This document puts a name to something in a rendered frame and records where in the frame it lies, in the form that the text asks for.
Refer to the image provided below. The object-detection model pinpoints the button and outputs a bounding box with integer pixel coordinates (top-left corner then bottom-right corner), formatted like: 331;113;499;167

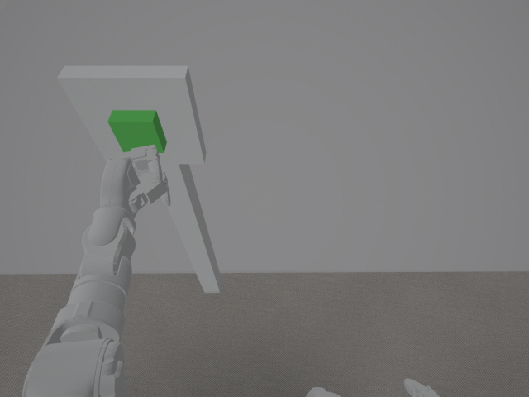
108;110;167;153

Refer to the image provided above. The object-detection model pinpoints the right robot hand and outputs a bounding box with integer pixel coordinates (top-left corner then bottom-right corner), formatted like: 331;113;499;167
403;378;440;397

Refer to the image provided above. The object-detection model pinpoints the robot left upper arm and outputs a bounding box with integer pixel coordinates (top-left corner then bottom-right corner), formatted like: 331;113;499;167
26;338;126;397

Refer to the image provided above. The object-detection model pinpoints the robot right shin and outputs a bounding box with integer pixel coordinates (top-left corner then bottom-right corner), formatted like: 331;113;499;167
307;387;326;395

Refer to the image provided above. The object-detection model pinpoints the panel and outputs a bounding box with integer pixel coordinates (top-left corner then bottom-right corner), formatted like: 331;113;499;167
57;66;222;293

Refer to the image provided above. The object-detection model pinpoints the left robot forearm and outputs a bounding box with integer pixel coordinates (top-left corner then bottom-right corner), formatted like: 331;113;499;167
22;207;136;397

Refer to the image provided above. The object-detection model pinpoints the left robot hand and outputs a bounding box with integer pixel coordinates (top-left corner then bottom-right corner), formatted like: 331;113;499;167
100;145;170;219

